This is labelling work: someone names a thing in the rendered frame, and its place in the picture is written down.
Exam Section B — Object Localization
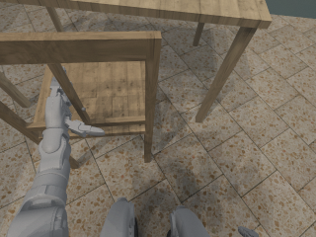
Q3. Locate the robot left shin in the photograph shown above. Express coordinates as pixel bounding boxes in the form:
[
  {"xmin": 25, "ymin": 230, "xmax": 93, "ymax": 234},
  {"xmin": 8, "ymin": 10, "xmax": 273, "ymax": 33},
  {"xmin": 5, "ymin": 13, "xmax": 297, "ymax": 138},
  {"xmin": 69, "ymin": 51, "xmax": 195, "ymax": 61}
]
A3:
[{"xmin": 117, "ymin": 197, "xmax": 134, "ymax": 237}]

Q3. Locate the chair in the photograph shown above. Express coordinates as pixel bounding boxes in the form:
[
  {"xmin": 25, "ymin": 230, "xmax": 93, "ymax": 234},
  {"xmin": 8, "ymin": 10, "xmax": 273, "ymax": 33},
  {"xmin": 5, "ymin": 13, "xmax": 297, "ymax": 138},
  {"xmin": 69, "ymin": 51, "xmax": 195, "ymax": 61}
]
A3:
[{"xmin": 0, "ymin": 31, "xmax": 162, "ymax": 169}]

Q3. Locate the robot left forearm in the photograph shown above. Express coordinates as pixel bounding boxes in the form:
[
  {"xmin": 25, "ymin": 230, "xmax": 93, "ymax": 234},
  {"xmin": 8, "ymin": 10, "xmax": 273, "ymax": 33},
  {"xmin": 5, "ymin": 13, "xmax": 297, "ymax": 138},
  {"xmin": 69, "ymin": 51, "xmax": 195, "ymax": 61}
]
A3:
[{"xmin": 6, "ymin": 127, "xmax": 71, "ymax": 237}]

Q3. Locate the left robot hand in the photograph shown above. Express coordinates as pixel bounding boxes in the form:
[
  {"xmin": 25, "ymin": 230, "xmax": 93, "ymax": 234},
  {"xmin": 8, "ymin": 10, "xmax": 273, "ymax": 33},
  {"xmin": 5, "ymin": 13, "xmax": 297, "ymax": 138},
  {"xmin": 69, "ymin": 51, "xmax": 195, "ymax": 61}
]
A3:
[{"xmin": 44, "ymin": 66, "xmax": 105, "ymax": 137}]

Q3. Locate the table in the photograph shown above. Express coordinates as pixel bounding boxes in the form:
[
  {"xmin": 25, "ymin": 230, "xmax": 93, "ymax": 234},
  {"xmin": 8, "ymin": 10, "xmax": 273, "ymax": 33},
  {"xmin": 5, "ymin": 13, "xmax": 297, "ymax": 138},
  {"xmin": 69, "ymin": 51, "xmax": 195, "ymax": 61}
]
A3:
[{"xmin": 0, "ymin": 0, "xmax": 273, "ymax": 123}]

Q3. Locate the robot left thigh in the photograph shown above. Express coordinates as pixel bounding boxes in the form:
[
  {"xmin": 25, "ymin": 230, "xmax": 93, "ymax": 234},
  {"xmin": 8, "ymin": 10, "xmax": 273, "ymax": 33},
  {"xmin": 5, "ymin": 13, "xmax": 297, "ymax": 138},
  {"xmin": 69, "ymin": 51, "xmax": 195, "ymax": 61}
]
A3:
[{"xmin": 99, "ymin": 200, "xmax": 135, "ymax": 237}]

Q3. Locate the robot left upper arm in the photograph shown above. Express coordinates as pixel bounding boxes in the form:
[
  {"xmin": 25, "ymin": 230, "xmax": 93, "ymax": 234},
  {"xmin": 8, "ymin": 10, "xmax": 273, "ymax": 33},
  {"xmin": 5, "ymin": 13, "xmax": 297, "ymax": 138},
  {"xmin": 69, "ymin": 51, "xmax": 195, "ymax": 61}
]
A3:
[{"xmin": 9, "ymin": 206, "xmax": 69, "ymax": 237}]

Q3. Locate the right robot hand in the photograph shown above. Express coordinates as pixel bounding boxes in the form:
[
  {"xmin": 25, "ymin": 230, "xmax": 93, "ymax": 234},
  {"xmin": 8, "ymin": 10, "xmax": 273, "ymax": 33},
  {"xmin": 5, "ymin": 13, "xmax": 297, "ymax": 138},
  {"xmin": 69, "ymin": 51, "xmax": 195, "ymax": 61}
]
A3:
[{"xmin": 238, "ymin": 226, "xmax": 259, "ymax": 237}]

